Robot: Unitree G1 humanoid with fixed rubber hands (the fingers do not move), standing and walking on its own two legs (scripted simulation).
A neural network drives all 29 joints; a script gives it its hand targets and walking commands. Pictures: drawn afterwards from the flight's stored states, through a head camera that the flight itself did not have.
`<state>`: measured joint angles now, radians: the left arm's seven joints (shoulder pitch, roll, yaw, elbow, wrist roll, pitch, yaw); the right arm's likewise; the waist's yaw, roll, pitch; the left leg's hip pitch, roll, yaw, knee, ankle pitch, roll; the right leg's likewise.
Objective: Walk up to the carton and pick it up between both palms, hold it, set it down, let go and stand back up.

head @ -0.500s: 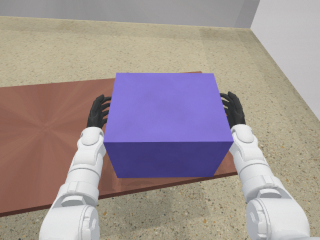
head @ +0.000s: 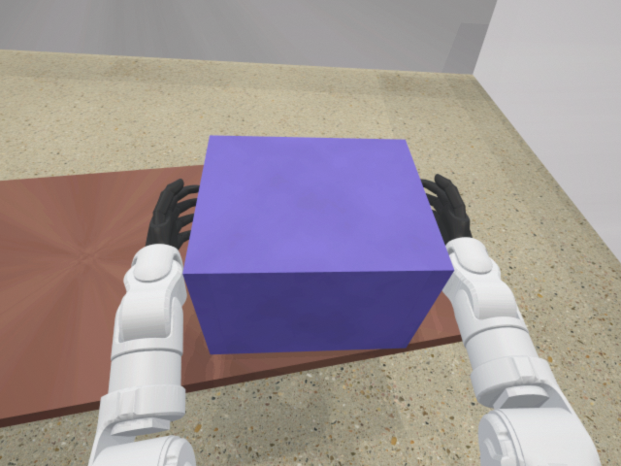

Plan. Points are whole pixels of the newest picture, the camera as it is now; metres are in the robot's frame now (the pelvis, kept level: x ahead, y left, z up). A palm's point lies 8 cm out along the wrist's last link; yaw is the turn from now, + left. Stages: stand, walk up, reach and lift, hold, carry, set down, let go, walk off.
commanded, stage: reach and lift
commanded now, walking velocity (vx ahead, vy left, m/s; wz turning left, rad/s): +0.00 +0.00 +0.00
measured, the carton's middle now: (310, 244) +0.38 +0.00 +0.10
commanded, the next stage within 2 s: hold in 1.02 s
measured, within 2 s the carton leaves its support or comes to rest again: neither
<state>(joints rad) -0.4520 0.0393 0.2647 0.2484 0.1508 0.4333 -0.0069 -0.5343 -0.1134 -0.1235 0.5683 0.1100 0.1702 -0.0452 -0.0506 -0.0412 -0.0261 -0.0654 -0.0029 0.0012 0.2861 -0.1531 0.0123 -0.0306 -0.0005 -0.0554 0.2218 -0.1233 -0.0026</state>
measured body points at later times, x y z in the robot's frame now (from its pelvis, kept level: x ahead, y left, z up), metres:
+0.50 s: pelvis -0.01 +0.00 +0.00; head -0.05 +0.02 +0.45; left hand +0.36 +0.18 +0.16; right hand +0.37 -0.19 +0.17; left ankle +0.01 +0.11 -0.75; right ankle +0.00 -0.12 -0.75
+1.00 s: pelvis +0.00 +0.00 +0.00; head -0.05 +0.02 +0.45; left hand +0.37 +0.18 +0.17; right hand +0.37 -0.19 +0.18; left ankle +0.01 +0.11 -0.75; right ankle +0.00 -0.12 -0.75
